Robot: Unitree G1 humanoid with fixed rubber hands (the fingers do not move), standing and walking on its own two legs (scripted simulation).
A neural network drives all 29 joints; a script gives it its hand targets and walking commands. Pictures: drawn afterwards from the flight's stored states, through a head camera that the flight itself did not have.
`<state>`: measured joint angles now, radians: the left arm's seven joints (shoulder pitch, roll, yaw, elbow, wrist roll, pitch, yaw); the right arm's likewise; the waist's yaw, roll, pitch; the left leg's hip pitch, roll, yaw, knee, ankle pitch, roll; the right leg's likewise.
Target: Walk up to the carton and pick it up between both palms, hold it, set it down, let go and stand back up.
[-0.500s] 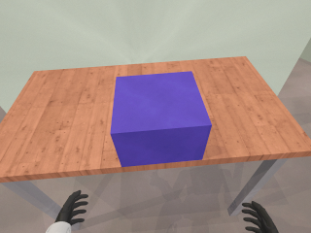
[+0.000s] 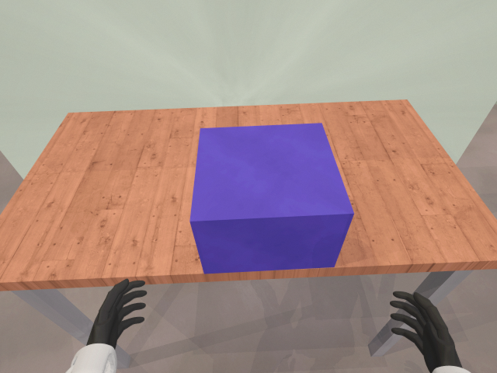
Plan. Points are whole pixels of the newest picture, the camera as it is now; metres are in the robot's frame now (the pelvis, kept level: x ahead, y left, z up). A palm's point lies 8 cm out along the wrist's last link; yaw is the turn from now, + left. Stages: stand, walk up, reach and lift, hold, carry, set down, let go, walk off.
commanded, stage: reach and lift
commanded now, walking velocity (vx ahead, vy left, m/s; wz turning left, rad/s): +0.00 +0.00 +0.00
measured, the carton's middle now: (265, 195) +0.42 +0.00 +0.05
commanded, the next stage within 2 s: none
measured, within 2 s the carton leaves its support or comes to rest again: neither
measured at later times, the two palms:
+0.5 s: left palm (97, 305) +0.20 +0.24 +0.07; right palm (438, 305) +0.20 -0.22 +0.07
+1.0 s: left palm (107, 234) +0.29 +0.23 +0.12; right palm (427, 235) +0.29 -0.22 +0.11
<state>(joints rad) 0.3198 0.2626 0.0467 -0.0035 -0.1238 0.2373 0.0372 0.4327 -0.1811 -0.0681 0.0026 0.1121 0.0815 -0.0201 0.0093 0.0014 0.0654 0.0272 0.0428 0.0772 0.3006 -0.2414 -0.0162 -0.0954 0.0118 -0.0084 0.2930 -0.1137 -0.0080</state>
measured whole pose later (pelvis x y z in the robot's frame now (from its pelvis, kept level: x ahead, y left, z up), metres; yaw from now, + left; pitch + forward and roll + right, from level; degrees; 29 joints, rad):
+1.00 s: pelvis +0.00 +0.00 +0.00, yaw +0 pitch -1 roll +0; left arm -0.08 0.27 0.18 -0.19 -0.23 0.57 0.02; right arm -0.04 -0.37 -0.07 -0.13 0.38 0.37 -0.06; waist 0.00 0.02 0.04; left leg -0.04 0.04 0.08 0.29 -0.23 -0.01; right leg -0.15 0.01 -0.01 0.27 -0.09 0.00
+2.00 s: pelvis -0.01 +0.00 +0.00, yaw +3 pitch +5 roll -1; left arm -0.99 0.39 0.04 0.78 -0.25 0.48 0.05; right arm -1.00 -0.44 0.00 0.93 0.40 0.32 -0.01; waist -0.02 0.00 -0.06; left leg -0.24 0.04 0.02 0.38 -0.23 -0.01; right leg -0.30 0.00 -0.06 0.29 -0.08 -0.01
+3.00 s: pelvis -0.02 -0.01 -0.01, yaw +3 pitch +13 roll +0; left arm -1.01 0.16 0.07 1.28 -0.15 -0.13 0.13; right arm -0.99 -0.20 -0.03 1.21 0.25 -0.07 -0.12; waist -0.01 0.01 -0.16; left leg -0.47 0.04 0.01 0.48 -0.24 -0.03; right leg -0.54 0.00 -0.06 0.41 -0.10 -0.02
